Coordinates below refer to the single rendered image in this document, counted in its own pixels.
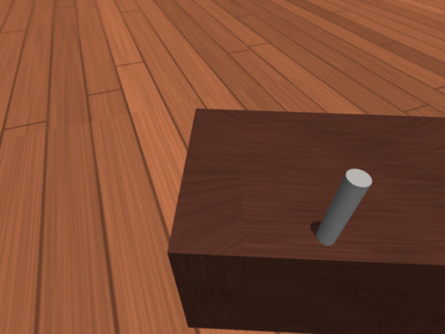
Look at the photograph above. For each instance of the can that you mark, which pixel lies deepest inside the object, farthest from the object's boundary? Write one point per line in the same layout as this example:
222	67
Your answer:
352	189

